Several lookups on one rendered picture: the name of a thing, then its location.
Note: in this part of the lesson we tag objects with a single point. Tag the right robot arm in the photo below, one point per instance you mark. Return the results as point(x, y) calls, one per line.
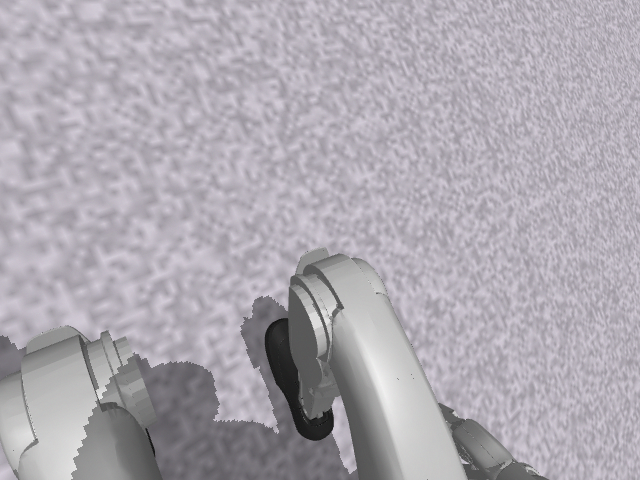
point(519, 471)

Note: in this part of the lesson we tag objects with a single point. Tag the right robot foot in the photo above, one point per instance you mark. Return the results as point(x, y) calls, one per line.
point(285, 374)

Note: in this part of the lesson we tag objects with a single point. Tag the right robot hand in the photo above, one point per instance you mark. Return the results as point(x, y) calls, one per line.
point(477, 446)

